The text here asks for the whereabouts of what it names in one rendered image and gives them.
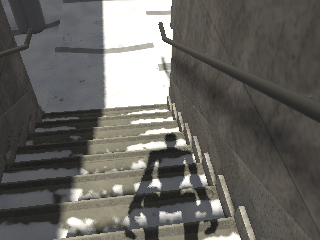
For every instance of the stairs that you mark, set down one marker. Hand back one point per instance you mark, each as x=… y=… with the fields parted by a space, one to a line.
x=123 y=173

